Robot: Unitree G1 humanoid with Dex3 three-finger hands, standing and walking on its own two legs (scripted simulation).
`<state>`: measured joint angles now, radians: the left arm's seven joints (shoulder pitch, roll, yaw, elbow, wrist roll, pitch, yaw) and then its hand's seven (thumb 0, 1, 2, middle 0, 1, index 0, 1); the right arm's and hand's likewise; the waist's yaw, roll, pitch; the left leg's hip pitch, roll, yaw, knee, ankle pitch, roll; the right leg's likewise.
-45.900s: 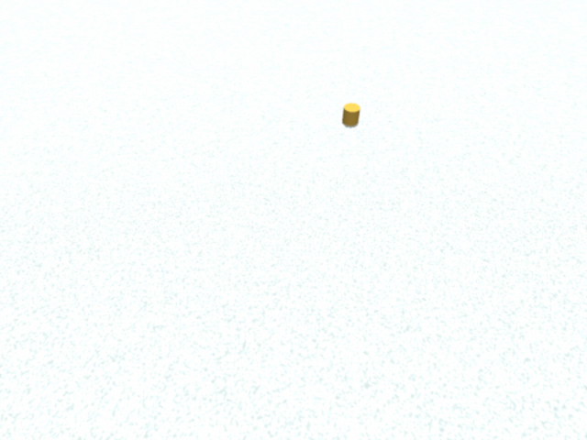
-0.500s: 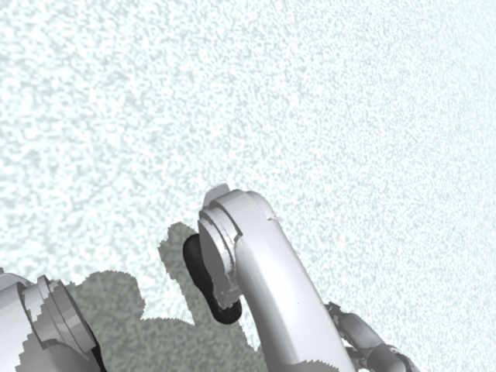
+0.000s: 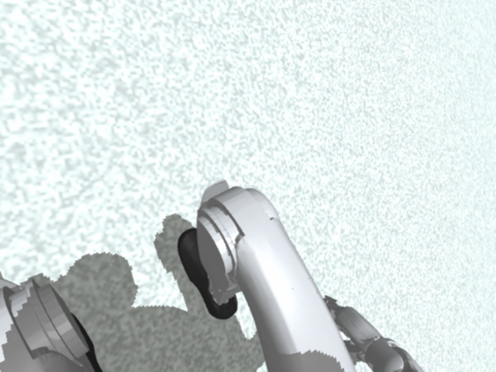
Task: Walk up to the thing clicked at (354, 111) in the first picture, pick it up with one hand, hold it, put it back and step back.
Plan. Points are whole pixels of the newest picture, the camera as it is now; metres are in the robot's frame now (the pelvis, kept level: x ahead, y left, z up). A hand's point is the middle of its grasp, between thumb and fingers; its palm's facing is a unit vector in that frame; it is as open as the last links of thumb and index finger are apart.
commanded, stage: rest palm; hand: left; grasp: from above
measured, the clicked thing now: out of the picture +0.53 +0.39 -0.27
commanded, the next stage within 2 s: none
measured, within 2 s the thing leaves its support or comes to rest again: neither
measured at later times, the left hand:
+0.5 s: hand out of the picture +0.49 +0.38 -0.23, palm faces -0.43 -0.16 -0.89, open 14.0 cm
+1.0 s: hand out of the picture +0.49 +0.38 -0.23, palm faces -0.43 -0.16 -0.89, open 13.5 cm
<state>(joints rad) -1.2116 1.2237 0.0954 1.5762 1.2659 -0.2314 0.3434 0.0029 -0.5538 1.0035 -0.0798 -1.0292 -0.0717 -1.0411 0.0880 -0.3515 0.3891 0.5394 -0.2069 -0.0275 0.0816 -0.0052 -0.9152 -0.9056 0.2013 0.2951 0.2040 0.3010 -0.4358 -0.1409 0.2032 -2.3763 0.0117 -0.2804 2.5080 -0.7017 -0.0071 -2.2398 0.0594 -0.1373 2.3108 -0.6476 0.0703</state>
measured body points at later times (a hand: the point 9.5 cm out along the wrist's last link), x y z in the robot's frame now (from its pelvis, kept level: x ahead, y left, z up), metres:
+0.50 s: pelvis +0.00 +0.00 +0.00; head +0.29 +0.14 +0.31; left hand +0.51 +0.38 -0.18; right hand +0.05 -0.26 -0.05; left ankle +0.06 +0.13 -0.28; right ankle +0.12 -0.13 -0.28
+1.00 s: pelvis +0.00 +0.00 +0.00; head +0.30 +0.14 +0.30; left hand +0.51 +0.38 -0.18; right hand +0.06 -0.25 -0.05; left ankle +0.06 +0.13 -0.28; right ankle +0.12 -0.13 -0.28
